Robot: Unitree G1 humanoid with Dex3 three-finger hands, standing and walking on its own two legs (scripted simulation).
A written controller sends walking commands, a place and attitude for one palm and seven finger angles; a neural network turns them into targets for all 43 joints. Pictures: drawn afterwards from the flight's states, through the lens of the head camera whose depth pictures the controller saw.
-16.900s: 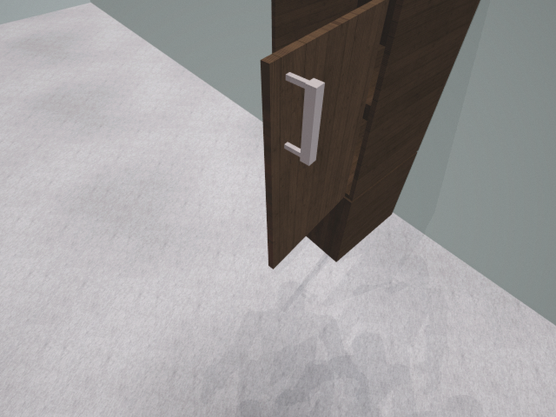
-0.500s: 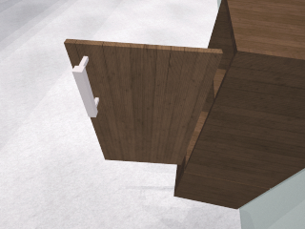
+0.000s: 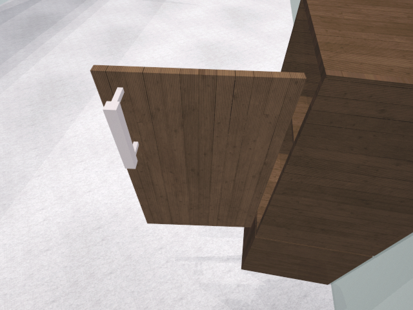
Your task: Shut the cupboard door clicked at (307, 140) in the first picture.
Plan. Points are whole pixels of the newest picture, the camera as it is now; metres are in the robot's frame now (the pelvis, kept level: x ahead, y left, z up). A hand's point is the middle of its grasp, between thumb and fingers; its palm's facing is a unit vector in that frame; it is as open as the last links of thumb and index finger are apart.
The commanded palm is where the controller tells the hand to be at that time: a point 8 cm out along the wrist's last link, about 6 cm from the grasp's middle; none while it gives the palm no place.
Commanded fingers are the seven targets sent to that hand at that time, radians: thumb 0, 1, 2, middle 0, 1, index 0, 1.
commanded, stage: look again from close up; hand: left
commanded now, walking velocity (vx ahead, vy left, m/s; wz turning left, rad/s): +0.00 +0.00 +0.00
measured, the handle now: (125, 130) +0.40 +0.19 +0.13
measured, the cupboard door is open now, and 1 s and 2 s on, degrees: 98 98 98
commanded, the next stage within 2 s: shuffle to correct the standing spot in 0.44 s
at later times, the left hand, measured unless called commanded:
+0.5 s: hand out of the picture +0.01 +0.20 -0.17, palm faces -0.01 -0.98 -0.21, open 7.3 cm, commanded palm none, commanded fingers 0.00 0.90 0.90 -0.20 -0.30 -0.20 -0.30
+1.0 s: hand out of the picture -0.01 +0.16 -0.17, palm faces -0.02 -0.96 -0.26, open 7.3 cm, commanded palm none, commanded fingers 0.00 0.90 0.90 -0.20 -0.30 -0.20 -0.30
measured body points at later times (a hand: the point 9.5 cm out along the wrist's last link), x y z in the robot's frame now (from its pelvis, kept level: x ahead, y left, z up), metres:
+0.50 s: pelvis +0.00 +0.02 +0.00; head +0.01 +0.01 +0.44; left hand +0.02 +0.25 -0.16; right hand +0.00 -0.20 -0.17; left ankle -0.01 +0.11 -0.74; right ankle -0.01 -0.12 -0.74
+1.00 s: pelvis -0.03 -0.03 -0.01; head -0.01 -0.06 +0.43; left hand +0.00 +0.21 -0.15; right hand +0.01 -0.27 -0.18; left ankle -0.02 +0.10 -0.73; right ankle -0.02 -0.12 -0.74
